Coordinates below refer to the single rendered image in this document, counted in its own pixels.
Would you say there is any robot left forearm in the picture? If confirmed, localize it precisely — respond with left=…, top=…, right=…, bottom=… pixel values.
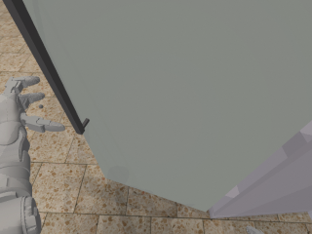
left=0, top=121, right=32, bottom=203

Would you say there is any handle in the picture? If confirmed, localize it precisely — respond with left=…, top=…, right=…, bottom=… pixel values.
left=2, top=0, right=90, bottom=135

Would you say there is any left robot hand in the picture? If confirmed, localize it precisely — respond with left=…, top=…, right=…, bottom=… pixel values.
left=0, top=76, right=65, bottom=134

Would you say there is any left robot upper arm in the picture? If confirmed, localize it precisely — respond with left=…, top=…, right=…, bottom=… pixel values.
left=0, top=196, right=42, bottom=234

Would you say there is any fridge door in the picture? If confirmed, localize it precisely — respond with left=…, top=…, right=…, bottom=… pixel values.
left=22, top=0, right=312, bottom=212

